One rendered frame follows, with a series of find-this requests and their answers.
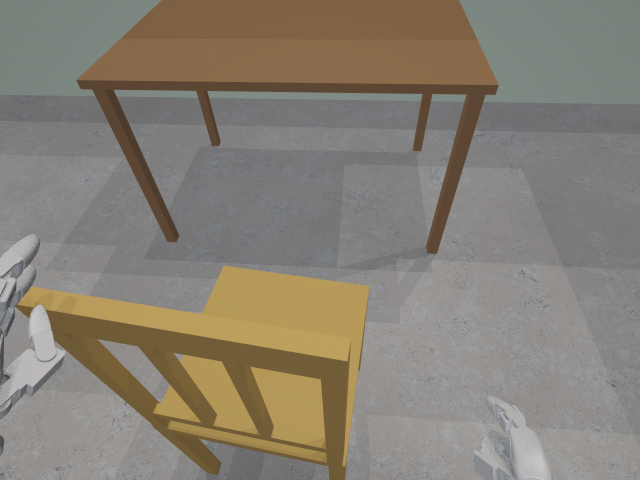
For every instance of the robot right hand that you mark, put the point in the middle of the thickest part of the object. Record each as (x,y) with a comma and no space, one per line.
(521,454)

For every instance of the table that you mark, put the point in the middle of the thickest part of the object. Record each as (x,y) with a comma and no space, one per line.
(325,46)

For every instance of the chair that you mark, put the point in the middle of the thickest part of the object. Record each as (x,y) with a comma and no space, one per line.
(270,365)

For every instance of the robot left hand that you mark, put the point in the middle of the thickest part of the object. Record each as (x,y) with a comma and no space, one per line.
(35,366)

